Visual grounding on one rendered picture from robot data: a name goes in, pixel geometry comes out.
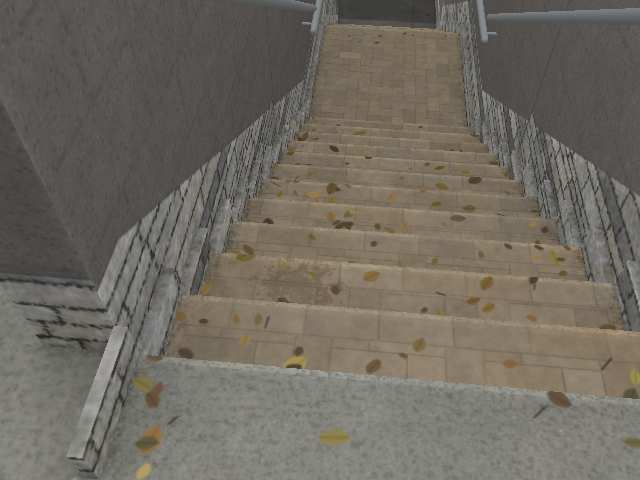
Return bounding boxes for stairs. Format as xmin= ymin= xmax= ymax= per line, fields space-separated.
xmin=164 ymin=117 xmax=640 ymax=399
xmin=327 ymin=24 xmax=455 ymax=33

